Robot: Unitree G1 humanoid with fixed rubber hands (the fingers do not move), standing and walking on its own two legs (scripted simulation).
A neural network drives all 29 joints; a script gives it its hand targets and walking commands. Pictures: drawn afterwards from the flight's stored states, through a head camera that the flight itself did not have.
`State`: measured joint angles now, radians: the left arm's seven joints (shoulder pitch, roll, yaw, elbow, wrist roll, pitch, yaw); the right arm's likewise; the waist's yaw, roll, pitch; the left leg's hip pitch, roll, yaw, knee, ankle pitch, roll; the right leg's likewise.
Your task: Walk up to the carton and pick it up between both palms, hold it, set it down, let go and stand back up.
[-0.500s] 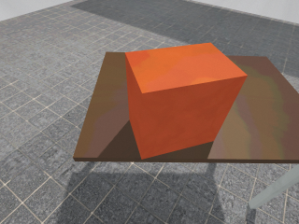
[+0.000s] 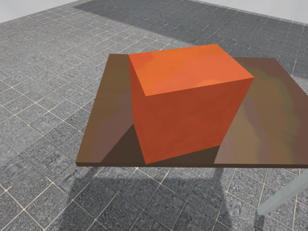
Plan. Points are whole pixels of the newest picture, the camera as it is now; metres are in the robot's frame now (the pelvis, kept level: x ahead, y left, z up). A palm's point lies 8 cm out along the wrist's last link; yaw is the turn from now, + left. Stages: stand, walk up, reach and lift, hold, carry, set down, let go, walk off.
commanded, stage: walk up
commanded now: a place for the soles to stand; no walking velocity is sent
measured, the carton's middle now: (180, 105) +0.50 -0.06 +0.06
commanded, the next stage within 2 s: none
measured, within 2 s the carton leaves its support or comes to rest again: neither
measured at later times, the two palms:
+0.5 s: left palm out of the picture +0.07 +0.31 -0.11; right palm out of the picture +0.10 -0.31 -0.09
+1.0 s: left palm out of the picture +0.07 +0.31 -0.11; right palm out of the picture +0.10 -0.31 -0.09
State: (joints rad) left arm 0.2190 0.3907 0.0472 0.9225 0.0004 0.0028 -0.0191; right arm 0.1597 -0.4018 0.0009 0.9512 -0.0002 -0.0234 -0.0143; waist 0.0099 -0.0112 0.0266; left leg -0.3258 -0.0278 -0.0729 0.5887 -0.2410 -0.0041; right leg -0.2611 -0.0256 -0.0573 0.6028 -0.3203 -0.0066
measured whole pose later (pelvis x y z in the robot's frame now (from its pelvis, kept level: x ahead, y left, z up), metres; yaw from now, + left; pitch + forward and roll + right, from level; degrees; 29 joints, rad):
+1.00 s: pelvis +0.00 +0.00 +0.00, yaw +0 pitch -1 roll +0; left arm 0.22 0.39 0.05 0.92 0.00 0.00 -0.02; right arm 0.16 -0.40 0.00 0.95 0.00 -0.02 -0.01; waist 0.01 -0.01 0.03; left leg -0.33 -0.03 -0.07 0.59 -0.24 0.00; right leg -0.26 -0.03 -0.06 0.60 -0.32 -0.01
